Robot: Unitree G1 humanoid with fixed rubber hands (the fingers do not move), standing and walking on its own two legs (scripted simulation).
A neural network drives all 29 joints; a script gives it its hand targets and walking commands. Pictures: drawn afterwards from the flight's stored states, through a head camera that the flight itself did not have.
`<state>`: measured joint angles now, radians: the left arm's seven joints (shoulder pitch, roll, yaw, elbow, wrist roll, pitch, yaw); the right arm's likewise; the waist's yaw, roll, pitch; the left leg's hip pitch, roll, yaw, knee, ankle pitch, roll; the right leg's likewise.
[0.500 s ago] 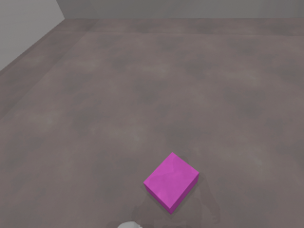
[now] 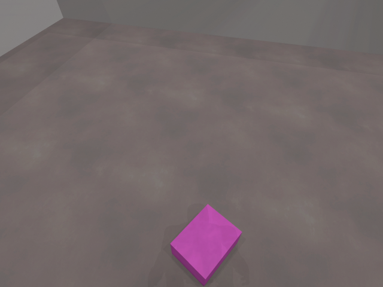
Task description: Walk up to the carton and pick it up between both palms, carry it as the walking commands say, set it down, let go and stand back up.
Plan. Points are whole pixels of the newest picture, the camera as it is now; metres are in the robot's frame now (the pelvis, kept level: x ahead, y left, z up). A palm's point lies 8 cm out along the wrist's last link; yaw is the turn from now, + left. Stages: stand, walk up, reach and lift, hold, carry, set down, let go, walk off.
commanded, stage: walk up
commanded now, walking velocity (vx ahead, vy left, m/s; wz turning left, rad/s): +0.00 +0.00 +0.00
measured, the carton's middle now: (205, 243) +0.44 -0.06 -0.71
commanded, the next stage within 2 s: none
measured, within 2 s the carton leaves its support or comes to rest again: neither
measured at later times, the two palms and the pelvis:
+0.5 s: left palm out of the picture +0.00 +0.19 -0.15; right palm out of the picture +0.01 -0.23 -0.15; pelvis +0.02 -0.02 +0.00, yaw +0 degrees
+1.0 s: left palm out of the picture +0.11 +0.20 -0.13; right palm out of the picture -0.01 -0.31 -0.17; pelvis +0.01 -0.04 -0.02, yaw -11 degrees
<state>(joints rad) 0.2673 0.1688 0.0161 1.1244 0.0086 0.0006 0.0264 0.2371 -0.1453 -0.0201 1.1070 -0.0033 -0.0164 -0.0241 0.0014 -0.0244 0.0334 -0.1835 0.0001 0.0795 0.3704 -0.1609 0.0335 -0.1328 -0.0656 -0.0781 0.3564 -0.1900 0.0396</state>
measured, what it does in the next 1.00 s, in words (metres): stands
